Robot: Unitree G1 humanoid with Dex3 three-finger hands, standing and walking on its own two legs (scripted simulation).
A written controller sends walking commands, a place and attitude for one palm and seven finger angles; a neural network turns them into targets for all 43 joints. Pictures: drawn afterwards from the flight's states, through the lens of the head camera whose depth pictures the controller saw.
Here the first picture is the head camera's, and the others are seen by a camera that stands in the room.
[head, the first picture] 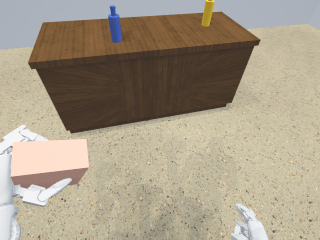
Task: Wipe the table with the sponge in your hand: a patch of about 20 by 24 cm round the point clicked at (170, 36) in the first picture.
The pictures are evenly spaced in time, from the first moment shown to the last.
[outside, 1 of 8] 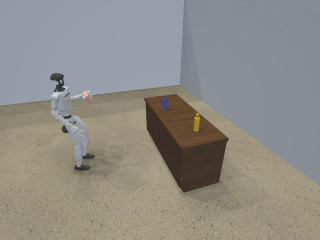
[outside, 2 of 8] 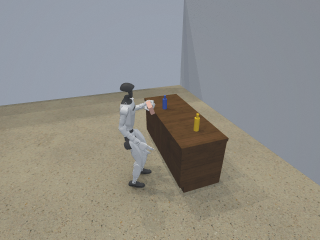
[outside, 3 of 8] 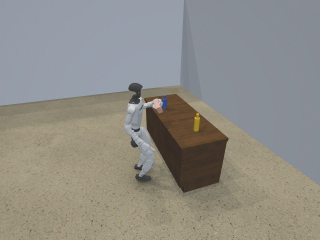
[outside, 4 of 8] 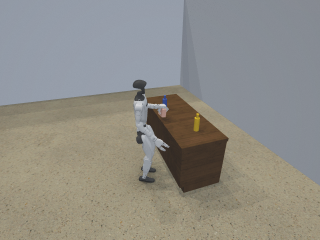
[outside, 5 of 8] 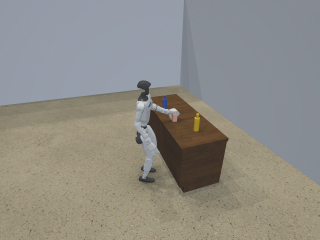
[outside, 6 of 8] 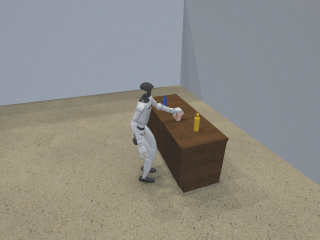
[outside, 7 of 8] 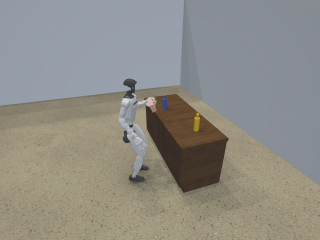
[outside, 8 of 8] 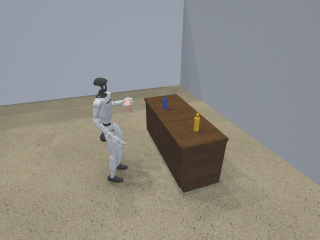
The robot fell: no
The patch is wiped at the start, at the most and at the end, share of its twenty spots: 0.00 1.00 1.00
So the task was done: yes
